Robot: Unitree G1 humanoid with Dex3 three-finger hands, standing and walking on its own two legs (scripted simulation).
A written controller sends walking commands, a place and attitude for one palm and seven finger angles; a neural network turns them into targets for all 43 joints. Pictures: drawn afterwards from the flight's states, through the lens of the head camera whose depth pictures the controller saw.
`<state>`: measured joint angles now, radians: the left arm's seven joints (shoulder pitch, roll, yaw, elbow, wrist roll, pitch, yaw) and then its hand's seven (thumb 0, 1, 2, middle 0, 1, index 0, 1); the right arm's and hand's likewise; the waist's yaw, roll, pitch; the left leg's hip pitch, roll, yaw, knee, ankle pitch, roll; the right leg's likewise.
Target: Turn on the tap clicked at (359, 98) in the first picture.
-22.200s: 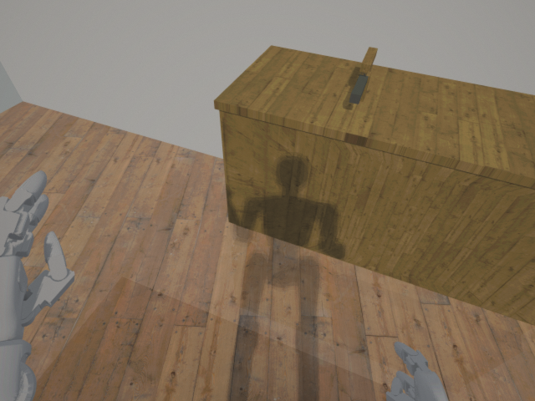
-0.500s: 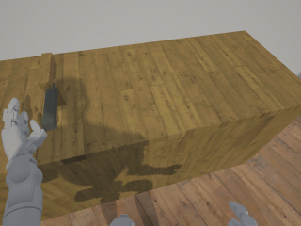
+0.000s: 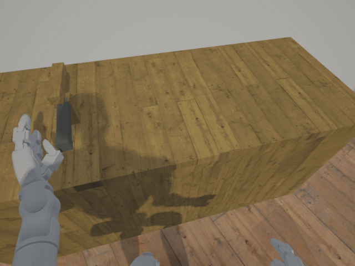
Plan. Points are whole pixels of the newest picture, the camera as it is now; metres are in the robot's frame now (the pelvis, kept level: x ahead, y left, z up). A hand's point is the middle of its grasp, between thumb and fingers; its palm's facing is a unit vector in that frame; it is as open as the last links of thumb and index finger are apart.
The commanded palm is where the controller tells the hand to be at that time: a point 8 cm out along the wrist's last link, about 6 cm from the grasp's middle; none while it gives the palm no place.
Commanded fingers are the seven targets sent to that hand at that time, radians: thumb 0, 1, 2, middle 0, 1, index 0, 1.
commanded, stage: push the lever round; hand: left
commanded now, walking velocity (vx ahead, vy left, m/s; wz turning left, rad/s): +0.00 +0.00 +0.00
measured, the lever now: (64, 143) +0.36 +0.28 +0.07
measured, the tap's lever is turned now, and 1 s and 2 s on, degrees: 3 35 57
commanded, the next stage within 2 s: none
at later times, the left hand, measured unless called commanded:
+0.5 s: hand (84, 147) +0.35 +0.24 +0.07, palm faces +0.61 -0.79 -0.05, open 7.6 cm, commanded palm +0.30 +0.26 +0.07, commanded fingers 0.00 0.90 0.90 -0.15 -0.15 -0.15 -0.15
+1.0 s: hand (100, 138) +0.38 +0.21 +0.07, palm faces +0.70 -0.72 -0.06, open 7.7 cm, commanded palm +0.33 +0.22 +0.07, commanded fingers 0.00 0.90 0.90 -0.15 -0.15 -0.15 -0.15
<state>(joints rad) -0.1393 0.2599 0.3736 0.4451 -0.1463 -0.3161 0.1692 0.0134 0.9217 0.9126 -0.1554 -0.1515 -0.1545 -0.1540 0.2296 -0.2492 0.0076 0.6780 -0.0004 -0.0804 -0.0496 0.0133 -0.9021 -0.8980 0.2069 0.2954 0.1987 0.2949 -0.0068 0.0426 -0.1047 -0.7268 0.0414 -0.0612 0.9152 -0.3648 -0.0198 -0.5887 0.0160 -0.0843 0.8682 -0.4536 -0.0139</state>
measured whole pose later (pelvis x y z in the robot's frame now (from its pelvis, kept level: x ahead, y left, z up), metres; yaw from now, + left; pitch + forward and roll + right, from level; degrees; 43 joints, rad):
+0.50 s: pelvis +0.00 +0.00 +0.00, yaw +0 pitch +9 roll -3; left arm -0.20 0.13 0.23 0.42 -0.03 -0.27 0.46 0.01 0.93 0.92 -0.16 -0.15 -0.15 -0.15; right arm 0.21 -0.22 0.01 0.67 -0.03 -0.05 -0.03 0.01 -0.90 -0.90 0.21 0.30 0.20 0.29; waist -0.01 0.04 -0.11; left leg -0.72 0.03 -0.06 0.92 -0.37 -0.02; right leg -0.58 0.01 -0.08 0.87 -0.46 -0.01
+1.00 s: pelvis +0.00 +0.00 +0.00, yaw +1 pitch +10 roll -2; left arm -0.31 0.06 0.20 0.51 0.05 -0.24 0.67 -0.01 0.92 0.91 -0.15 -0.15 -0.15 -0.15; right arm 0.20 -0.21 -0.01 0.70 -0.05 -0.01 -0.01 0.01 -0.90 -0.90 0.21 0.30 0.20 0.29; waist -0.02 0.04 -0.13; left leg -0.72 0.04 -0.07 0.91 -0.37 -0.03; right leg -0.59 0.01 -0.09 0.87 -0.47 -0.02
